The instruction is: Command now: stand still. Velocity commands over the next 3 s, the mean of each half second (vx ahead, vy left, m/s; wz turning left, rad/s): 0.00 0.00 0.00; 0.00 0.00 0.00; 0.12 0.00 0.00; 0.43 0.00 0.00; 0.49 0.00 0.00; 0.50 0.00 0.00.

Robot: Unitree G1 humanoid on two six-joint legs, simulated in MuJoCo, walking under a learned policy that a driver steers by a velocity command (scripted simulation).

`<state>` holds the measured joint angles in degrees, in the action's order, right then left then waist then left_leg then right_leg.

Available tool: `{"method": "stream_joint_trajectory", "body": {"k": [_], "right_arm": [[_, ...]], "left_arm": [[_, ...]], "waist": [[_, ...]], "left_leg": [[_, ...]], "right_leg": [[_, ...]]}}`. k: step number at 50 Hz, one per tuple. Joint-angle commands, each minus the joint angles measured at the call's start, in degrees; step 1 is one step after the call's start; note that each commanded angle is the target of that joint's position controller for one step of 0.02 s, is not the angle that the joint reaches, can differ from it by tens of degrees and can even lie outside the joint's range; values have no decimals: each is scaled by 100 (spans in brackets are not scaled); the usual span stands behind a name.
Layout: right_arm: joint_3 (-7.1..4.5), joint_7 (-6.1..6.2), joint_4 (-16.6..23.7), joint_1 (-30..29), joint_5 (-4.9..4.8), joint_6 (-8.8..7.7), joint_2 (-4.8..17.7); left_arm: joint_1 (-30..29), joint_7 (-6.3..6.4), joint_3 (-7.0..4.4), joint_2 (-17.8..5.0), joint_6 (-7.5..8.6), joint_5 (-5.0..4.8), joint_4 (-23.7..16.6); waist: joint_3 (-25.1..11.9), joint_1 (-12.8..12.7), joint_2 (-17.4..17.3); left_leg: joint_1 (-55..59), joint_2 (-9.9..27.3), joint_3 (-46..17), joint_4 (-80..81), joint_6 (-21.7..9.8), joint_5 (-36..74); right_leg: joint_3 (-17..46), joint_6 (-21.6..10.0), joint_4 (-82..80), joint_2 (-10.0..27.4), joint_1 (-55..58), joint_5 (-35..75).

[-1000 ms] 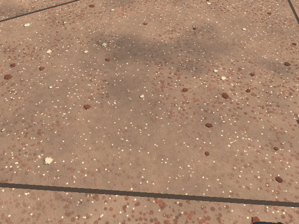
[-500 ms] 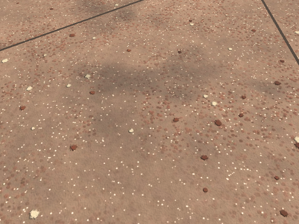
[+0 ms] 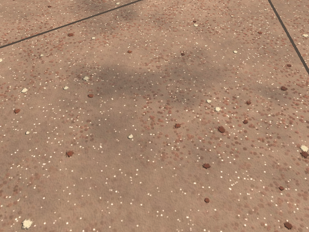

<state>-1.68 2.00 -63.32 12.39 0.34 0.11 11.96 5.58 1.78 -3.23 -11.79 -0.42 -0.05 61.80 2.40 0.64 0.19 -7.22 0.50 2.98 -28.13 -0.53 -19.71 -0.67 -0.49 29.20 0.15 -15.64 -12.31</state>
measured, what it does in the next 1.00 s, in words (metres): stands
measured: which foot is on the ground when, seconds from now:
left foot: down 0.00-1.00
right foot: down 0.00-1.00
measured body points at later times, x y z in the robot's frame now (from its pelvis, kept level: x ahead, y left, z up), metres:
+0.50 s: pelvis -0.01 +0.00 +0.00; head +0.00 +0.00 +0.45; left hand +0.04 +0.25 -0.15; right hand -0.02 -0.23 -0.16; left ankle -0.05 +0.11 -0.74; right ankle +0.04 -0.12 -0.74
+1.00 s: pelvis +0.00 +0.01 +0.00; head +0.01 +0.01 +0.45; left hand +0.04 +0.25 -0.15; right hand -0.03 -0.22 -0.15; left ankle -0.05 +0.11 -0.74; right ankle +0.04 -0.12 -0.74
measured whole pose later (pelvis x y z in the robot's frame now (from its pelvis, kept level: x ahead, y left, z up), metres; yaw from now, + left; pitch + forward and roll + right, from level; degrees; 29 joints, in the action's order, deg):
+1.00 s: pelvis +0.00 +0.01 +0.00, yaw +0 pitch -1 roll +0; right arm -0.7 2.1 -63.4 19.0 0.2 -1.2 9.3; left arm 9.9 2.5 -2.0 -11.0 -0.7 -0.2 65.1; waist 1.8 0.0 0.3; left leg -7.4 -0.1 3.4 -26.6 -1.1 -18.6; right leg -0.1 0.2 27.6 0.6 -15.9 -11.0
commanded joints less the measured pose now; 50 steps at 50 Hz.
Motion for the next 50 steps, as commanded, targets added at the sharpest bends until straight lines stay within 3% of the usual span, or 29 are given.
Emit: {"method": "stream_joint_trajectory", "body": {"k": [1,18,50], "right_arm": [[-66,23,67,291,5,-45,535],[-4,33,-36,670,10,-111,356],[21,19,43,1166,-13,-147,226]], "left_arm": [[-31,23,-91,-605,20,3,-147],[169,58,-27,-549,2,6,91],[564,92,47,-470,4,-20,200]], "waist": [[-176,-24,-10],[14,-57,-39],[25,-65,-51]], "left_leg": [[-642,230,-205,589,-83,882],[-817,227,-222,808,-108,385],[-776,210,-230,806,-145,812]], "right_leg": [[265,-256,-326,277,675,1287],[255,-187,-489,223,562,707],[248,-168,-420,220,567,1007]]}}
Next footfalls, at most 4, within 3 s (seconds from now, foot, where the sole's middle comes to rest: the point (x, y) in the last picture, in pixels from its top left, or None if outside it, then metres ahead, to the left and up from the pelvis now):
2.04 left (139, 228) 0.52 0.09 -0.77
2.60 right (190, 165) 0.83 -0.16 -0.77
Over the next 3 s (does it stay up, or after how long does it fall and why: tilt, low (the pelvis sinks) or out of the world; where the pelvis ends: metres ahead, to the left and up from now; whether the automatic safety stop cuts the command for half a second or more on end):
stays up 0.87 -0.06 0.01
